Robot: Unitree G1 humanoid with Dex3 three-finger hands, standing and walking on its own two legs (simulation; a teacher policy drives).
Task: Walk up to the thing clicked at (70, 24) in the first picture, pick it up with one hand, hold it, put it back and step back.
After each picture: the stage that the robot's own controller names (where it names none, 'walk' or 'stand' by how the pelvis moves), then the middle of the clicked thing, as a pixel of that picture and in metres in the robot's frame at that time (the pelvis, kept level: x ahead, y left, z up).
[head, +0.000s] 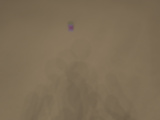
stand; (70, 26) +1.66 +0.18 -0.72
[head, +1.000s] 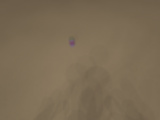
walk; (71, 41) +1.54 +0.29 -0.72
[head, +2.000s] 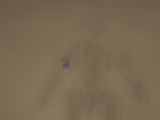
walk; (65, 63) +1.02 +0.28 -0.72
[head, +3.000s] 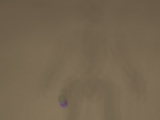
walk; (63, 101) +0.63 +0.27 -0.72
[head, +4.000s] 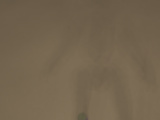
walk; (83, 119) +0.44 +0.14 -0.70
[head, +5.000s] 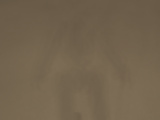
stand; out of the picture +0.39 +0.08 -0.71
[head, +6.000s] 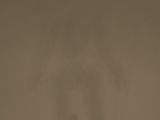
stand; out of the picture +0.38 +0.10 -0.73
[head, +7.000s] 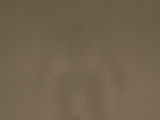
stand; out of the picture +0.39 +0.08 -0.73
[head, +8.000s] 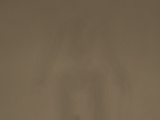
stand; out of the picture +0.38 +0.09 -0.73
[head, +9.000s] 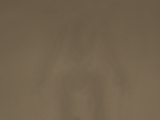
go down; out of the picture +0.38 +0.08 -0.73
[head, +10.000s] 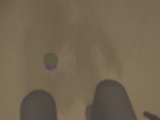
go down; (50, 62) +0.47 +0.07 -0.37
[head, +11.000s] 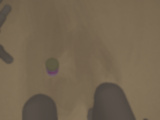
approach; (52, 67) +0.48 +0.07 -0.38
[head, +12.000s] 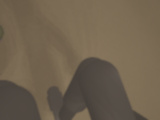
close in; out of the picture +0.49 +0.14 -0.26
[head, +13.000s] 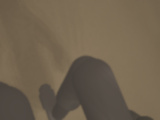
close; out of the picture +0.48 +0.15 -0.26
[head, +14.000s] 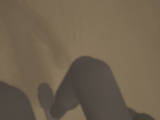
close; out of the picture +0.48 +0.15 -0.27
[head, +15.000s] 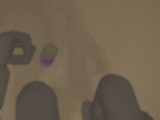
lift; (48, 56) +0.48 +0.10 -0.30
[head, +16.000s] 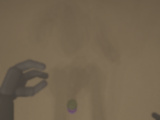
go down; (72, 106) +0.42 +0.04 -0.59
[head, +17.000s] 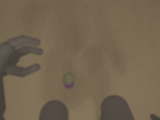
hold; (68, 81) +0.46 +0.06 -0.44
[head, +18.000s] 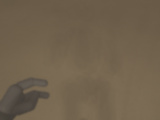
stand; out of the picture +0.37 +0.04 -0.68
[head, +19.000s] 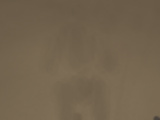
stand; out of the picture +0.39 +0.04 -0.66
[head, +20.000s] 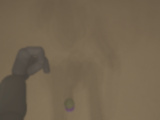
crouch; (69, 105) +0.41 +0.06 -0.60
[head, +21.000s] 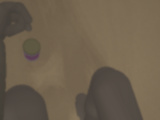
hold; (31, 50) +0.48 +0.09 -0.28
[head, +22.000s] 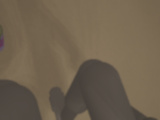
lower; out of the picture +0.48 +0.14 -0.26
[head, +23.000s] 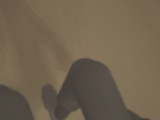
hold; out of the picture +0.47 +0.15 -0.27
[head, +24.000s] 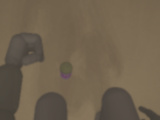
hold; (66, 71) +0.47 +0.06 -0.39
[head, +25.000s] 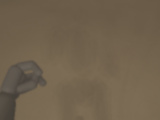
hold; out of the picture +0.40 +0.04 -0.67
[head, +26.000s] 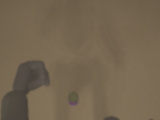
lower; (73, 99) +0.42 +0.05 -0.56
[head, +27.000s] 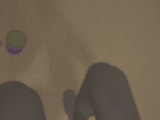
lower; (15, 43) +0.48 +0.11 -0.26
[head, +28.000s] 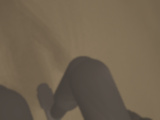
lower; out of the picture +0.48 +0.14 -0.26
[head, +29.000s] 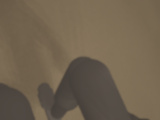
stand; out of the picture +0.47 +0.14 -0.27
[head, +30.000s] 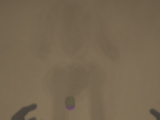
stand; (70, 103) +0.43 +0.06 -0.57
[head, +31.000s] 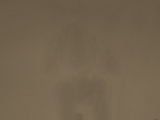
stand; out of the picture +0.39 +0.04 -0.66
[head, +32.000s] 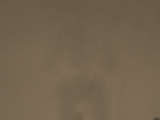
open; out of the picture +0.39 +0.04 -0.66
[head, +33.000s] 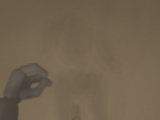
lower; out of the picture +0.40 +0.04 -0.65
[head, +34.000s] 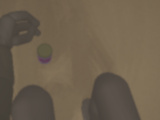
lower; (44, 54) +0.49 +0.07 -0.31
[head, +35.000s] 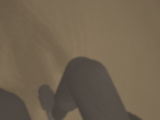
lower; out of the picture +0.48 +0.14 -0.27
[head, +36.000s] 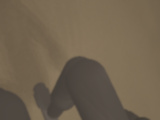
lower; out of the picture +0.48 +0.15 -0.28
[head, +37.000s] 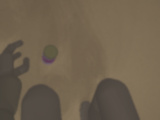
stand; (49, 55) +0.48 +0.09 -0.35
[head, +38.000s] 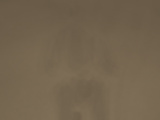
hold; out of the picture +0.40 +0.04 -0.65
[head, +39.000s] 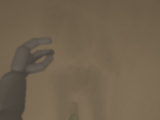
crouch; out of the picture +0.40 +0.05 -0.67
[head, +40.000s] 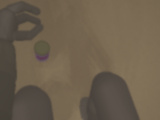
lower; (42, 51) +0.50 +0.07 -0.31
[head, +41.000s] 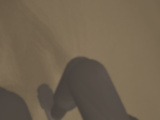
lower; out of the picture +0.49 +0.14 -0.27
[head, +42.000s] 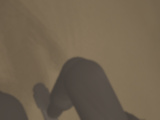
lower; out of the picture +0.48 +0.15 -0.28
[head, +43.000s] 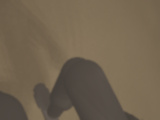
lower; out of the picture +0.48 +0.14 -0.28
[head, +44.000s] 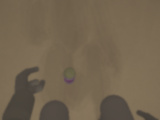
stand; (69, 76) +0.47 +0.04 -0.44
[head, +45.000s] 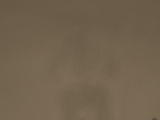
hold; out of the picture +0.40 +0.02 -0.67
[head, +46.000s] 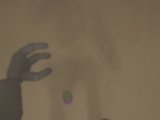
lower; (67, 98) +0.44 +0.06 -0.60
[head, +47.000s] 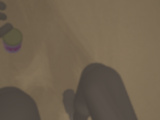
lower; (12, 41) +0.50 +0.10 -0.27
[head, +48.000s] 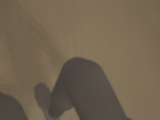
lower; out of the picture +0.49 +0.14 -0.28
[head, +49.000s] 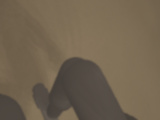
lower; out of the picture +0.49 +0.14 -0.28
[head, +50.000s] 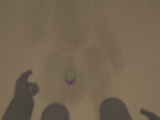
stand; (70, 77) +0.47 +0.04 -0.46
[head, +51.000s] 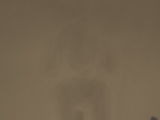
stand; out of the picture +0.41 +0.02 -0.66
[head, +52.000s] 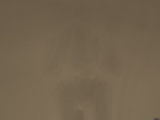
stand; out of the picture +0.41 +0.03 -0.66
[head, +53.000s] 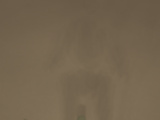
stand; out of the picture +0.42 +0.03 -0.67
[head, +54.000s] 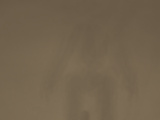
stand; out of the picture +0.42 +0.03 -0.72
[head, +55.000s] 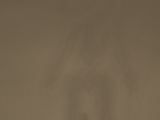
stand; out of the picture +0.40 +0.04 -0.73
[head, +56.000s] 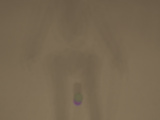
walk; (78, 99) +0.47 -0.01 -0.71
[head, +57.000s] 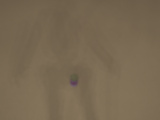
walk; (74, 80) +0.68 +0.04 -0.71
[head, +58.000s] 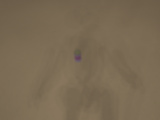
stand; (77, 55) +1.01 +0.13 -0.69
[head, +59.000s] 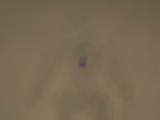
stand; (82, 62) +1.01 +0.03 -0.71
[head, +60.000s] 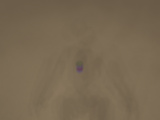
stand; (79, 66) +1.03 +0.05 -0.72
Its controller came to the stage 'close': yes
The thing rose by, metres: 0.01
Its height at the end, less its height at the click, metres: +0.00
